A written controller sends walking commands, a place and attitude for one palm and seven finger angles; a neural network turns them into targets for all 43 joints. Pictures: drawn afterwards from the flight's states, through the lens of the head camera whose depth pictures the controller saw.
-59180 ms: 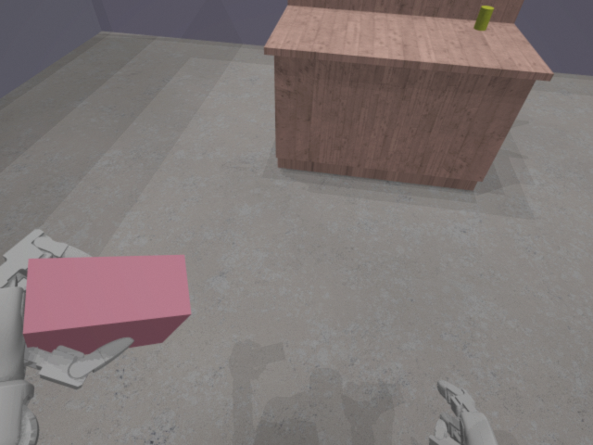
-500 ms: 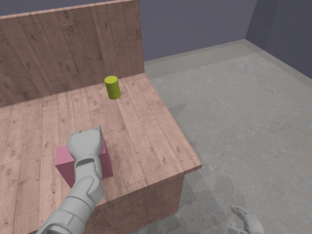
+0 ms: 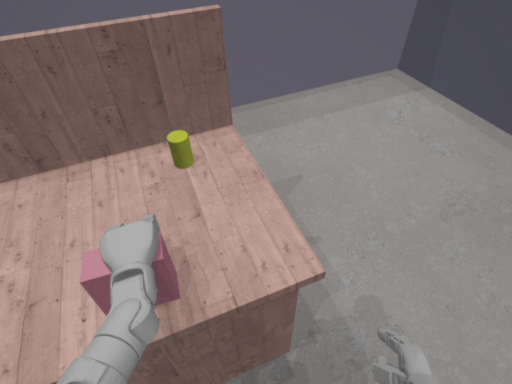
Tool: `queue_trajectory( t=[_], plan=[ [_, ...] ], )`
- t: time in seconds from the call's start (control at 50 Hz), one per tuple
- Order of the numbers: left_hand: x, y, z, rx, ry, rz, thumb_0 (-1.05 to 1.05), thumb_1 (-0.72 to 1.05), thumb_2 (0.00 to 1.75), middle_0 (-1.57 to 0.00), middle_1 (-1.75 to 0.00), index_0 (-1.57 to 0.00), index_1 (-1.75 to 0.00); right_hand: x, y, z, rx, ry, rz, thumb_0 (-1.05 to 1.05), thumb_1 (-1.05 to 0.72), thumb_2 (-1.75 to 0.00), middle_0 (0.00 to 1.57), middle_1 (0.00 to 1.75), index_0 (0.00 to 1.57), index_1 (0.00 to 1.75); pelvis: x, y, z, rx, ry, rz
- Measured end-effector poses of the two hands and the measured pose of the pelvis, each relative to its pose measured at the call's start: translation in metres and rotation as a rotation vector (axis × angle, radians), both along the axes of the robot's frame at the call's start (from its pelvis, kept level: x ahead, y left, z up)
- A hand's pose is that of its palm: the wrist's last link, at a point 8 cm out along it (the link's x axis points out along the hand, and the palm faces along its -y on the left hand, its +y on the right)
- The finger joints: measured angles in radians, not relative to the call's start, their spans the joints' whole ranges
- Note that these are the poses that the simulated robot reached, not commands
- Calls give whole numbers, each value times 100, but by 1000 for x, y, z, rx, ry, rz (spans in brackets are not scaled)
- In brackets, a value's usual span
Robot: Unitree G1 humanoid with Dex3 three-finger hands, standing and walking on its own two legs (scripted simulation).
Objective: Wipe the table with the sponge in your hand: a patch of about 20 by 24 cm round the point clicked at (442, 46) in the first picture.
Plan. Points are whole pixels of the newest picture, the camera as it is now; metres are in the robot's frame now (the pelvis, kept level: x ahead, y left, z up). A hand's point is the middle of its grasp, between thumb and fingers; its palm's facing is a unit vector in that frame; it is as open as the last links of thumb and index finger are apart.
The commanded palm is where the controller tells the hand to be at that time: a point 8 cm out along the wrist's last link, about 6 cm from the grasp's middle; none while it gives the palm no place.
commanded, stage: slide back across to the middle lane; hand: left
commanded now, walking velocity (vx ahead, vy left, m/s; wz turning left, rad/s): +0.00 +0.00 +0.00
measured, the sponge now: (138, 283) +0.29 +0.26 -0.05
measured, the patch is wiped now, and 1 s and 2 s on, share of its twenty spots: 0.90 0.90 0.90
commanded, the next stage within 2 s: wipe forward along the middle lane in 0.38 s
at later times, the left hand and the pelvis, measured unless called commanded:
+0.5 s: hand (113, 276) +0.27 +0.28 +0.01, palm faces -0.05 -0.07 -1.00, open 10.4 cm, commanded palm +0.24 +0.29 +0.05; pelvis +0.00 -0.01 +0.00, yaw +0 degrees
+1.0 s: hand (100, 259) +0.30 +0.32 +0.01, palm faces -0.09 -0.02 -1.00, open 10.4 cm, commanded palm +0.28 +0.32 +0.03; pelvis -0.02 +0.00 +0.00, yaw +0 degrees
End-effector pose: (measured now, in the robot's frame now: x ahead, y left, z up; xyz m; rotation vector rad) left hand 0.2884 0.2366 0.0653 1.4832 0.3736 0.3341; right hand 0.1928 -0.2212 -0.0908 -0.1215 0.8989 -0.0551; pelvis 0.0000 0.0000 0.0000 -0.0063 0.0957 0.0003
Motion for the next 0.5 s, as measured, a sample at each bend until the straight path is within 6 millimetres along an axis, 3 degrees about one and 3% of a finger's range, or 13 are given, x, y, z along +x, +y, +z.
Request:
queue_trajectory(
  t=[0.3, 0.5],
  plan=[
    [-24, 25, 3, -10, 24, 27, 0, -52, 105, -66, -136, -68, -138, 8, -13, 8, -26, -38, -1, 1, -91, -90, 20, 30, 20, 30, 6, -6, 4, 2, -26, -7],
    [-30, 37, 2, -10, 42, 12, 0, -52, 105, -67, -135, -68, -137, 4, -14, 4, -37, -30, 0, 1, -91, -90, 20, 30, 20, 30, 4, -6, 5, 1, -24, -7]
  ],
)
